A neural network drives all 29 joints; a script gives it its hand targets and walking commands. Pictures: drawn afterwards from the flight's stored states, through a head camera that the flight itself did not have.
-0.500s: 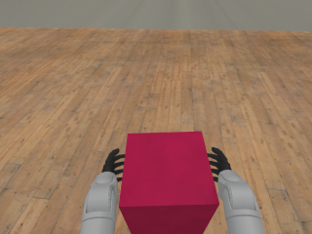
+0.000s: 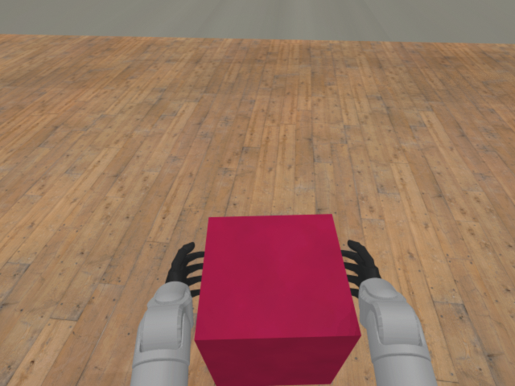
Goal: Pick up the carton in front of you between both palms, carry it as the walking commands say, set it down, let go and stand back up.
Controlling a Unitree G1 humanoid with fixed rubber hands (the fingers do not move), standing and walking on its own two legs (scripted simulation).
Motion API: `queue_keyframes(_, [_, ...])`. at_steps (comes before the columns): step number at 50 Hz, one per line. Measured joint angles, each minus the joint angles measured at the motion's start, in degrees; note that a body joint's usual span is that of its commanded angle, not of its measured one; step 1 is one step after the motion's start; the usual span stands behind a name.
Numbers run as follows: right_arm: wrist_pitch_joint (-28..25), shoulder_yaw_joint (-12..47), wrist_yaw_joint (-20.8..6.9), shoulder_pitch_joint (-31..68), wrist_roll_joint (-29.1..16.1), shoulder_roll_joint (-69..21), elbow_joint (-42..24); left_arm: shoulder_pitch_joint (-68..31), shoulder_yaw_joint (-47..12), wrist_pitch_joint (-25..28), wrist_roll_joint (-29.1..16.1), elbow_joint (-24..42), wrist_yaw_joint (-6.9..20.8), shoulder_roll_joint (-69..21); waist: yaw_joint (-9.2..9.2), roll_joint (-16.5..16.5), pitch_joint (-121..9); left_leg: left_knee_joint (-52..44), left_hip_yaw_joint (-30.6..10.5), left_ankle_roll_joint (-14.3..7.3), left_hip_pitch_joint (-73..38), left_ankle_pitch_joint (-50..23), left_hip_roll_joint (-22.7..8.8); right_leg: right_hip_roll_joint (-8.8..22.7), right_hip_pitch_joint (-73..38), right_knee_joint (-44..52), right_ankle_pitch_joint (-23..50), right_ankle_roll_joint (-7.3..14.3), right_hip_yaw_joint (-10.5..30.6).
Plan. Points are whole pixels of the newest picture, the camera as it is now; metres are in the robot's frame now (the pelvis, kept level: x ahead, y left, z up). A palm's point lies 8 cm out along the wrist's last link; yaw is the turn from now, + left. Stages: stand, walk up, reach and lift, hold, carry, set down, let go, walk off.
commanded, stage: hold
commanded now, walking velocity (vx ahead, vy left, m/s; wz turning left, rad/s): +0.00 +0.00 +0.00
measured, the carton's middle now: (272, 304) +0.30 +0.01 -0.04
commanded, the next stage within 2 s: set down in 0.20 s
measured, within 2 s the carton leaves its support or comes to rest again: neither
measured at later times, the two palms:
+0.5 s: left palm (197, 276) +0.32 +0.13 +0.03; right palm (380, 294) +0.28 -0.16 +0.03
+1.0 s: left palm (216, 304) +0.38 +0.13 -0.18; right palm (349, 309) +0.36 -0.17 -0.18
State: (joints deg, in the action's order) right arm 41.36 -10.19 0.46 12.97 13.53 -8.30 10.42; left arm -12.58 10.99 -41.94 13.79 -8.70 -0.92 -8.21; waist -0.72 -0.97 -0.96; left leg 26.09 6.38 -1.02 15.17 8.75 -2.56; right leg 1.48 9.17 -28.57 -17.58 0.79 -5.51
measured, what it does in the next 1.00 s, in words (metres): lowers itself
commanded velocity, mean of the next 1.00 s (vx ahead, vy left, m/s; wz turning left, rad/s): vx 0.00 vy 0.00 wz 0.00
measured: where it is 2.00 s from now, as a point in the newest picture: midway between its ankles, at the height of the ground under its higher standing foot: outside the picture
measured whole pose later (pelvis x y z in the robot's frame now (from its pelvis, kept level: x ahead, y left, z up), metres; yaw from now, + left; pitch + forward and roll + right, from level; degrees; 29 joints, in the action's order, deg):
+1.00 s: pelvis -0.04 +0.01 -0.11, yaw -8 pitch +34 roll +0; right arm 11.7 -20.6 0.2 41.6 11.3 -4.2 32.0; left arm -37.6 25.8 -12.6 12.5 -24.3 -1.9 -8.1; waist -2.5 -2.1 -2.4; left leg 62.0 -1.2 0.7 77.5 18.0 0.5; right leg -3.4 74.5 -65.4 -24.4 0.4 2.2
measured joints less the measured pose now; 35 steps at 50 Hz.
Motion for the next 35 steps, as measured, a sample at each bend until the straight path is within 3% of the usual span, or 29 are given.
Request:
queue_keyframes(3, [-0.72, 0.17, -0.32, -0.12, 0.02, 0.04, 0.33, 0.59, -0.42, 0.11, 0.34, 0.70, -0.02, 0.12, -0.03, -0.50, 2.97, -3.13, -2.80, 1.76, -3.92, -1.28, 0.63, -0.73, -3.65, 3.14, 1.75, 0.54, 1.15])
queue_keyframes(12, [-1.71, -1.67, -0.60, 0.49, 0.00, -0.06, 2.27, -1.09, -0.14, 0.61, 1.60, -1.86, 0.20, -0.21, 0.81, -1.09, 5.46, -4.57, -2.54, 1.18, -8.01, -1.97, 0.55, -1.39, -6.87, 4.58, 3.40, 0.21, 3.43])
queue_keyframes(19, [-5.22, -9.26, -2.56, 9.08, 4.16, -1.84, 12.32, -8.67, 8.44, 2.66, 4.23, -9.08, 1.20, -2.12, -0.86, -0.85, 7.10, -0.63, -5.61, 0.88, -6.86, 0.15, 2.55, -1.97, -4.55, 0.29, 2.50, 0.25, 6.40])
queue_keyframes(24, [-9.83, -17.39, -4.20, 18.35, 9.39, -1.71, 22.18, -17.56, 16.02, 6.40, 7.77, -17.64, 1.50, -2.79, -0.69, -0.75, 8.73, 4.83, -7.30, 0.50, -3.09, 2.12, 3.96, -2.61, -0.50, -4.73, 0.71, 0.57, 8.16])
queue_keyframes(28, [-13.01, -21.89, -5.39, 23.46, 13.02, -0.79, 26.47, -23.12, 20.24, 9.94, 10.93, -22.58, 1.60, -3.26, 0.15, -0.79, 9.53, 8.58, -7.00, 0.26, 2.50, 3.25, 4.16, -2.71, 5.28, -8.67, -0.27, 0.13, 8.76])
queue_keyframes(35, [-21.21, -21.38, -5.60, 26.40, 12.07, 1.50, 27.70, -25.95, 21.72, 19.68, 12.65, -23.89, 1.28, -4.21, -0.35, -0.68, 9.54, 15.47, -6.21, 0.10, 20.05, 4.15, 4.06, -3.04, 23.35, -16.39, -1.36, -1.10, 9.44])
